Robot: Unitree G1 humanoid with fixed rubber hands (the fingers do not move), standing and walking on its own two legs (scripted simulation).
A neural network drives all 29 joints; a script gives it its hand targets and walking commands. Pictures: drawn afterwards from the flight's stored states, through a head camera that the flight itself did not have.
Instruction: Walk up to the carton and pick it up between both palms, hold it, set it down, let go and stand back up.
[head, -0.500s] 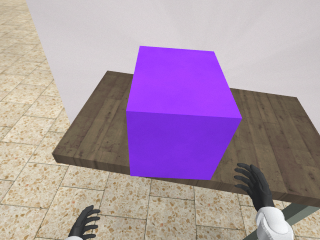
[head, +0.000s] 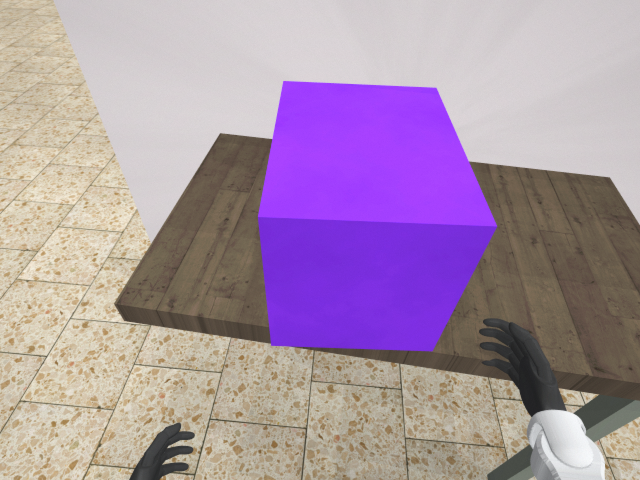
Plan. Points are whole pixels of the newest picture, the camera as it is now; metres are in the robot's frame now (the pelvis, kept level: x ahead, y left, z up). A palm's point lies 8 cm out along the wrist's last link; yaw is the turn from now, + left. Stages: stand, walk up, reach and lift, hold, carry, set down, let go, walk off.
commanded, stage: stand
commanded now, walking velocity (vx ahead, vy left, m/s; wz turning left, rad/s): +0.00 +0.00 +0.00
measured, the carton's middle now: (356, 213) +0.45 -0.04 +0.11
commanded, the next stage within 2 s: none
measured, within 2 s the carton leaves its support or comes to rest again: neither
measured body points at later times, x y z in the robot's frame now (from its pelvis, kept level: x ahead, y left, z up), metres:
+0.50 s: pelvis +0.02 +0.07 -0.01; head +0.04 +0.10 +0.43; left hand +0.17 +0.34 -0.14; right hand +0.23 -0.22 +0.04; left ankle -0.02 +0.11 -0.73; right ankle +0.03 -0.06 -0.73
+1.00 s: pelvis +0.02 +0.07 -0.02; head +0.03 +0.09 +0.43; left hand +0.18 +0.33 -0.13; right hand +0.23 -0.22 +0.04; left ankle -0.02 +0.11 -0.73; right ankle +0.03 -0.05 -0.73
